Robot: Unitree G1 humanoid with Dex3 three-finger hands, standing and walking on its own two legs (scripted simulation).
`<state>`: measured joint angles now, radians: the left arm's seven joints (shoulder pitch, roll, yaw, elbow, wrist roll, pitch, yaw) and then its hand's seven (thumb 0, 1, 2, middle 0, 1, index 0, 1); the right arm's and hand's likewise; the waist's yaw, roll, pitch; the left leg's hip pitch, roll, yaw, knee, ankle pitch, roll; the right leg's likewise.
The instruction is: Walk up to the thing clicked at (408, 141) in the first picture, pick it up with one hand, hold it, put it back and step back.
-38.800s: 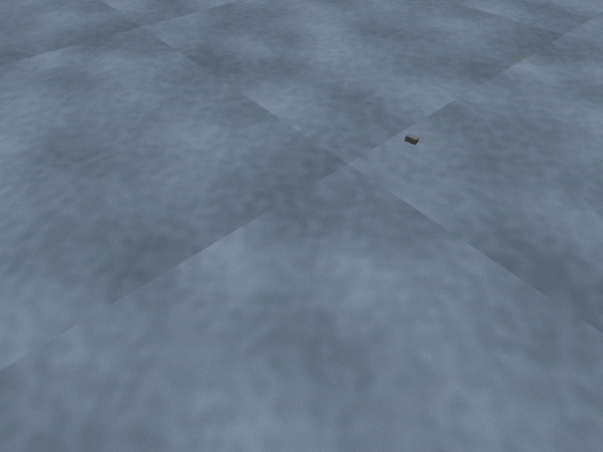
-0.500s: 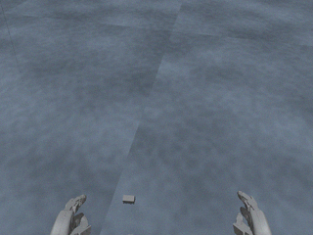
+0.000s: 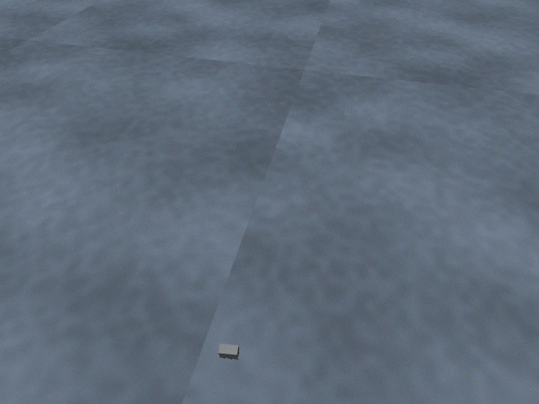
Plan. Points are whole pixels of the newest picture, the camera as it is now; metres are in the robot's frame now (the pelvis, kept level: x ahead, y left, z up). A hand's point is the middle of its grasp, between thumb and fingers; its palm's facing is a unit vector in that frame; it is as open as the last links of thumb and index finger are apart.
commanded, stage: stand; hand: left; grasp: from above
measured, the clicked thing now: (228, 350) +0.43 +0.18 -0.76
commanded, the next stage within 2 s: step back in 1.98 s
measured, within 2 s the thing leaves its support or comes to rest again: neither
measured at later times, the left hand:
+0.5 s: hand out of the picture +0.04 +0.24 -0.15, palm faces +0.01 -0.94 -0.34, open 7.3 cm
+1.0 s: hand out of the picture +0.07 +0.23 -0.15, palm faces -0.01 -0.95 -0.32, open 7.3 cm
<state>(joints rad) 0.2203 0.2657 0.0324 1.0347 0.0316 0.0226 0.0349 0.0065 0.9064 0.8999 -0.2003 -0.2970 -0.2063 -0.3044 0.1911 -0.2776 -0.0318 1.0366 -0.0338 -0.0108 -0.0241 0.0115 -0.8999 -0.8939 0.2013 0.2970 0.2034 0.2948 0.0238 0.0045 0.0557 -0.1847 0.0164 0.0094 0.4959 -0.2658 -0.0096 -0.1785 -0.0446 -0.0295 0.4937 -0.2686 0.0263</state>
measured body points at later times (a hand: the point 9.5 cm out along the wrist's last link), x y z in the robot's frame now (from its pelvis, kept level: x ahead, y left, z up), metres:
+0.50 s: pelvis -0.01 +0.00 +0.01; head -0.01 -0.01 +0.46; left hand +0.04 +0.29 -0.13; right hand +0.05 -0.29 -0.13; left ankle +0.00 +0.13 -0.74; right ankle +0.00 -0.14 -0.74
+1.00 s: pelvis +0.00 -0.01 +0.01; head +0.01 -0.01 +0.46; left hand +0.07 +0.28 -0.13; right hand +0.06 -0.29 -0.13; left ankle +0.00 +0.13 -0.74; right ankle +0.00 -0.14 -0.74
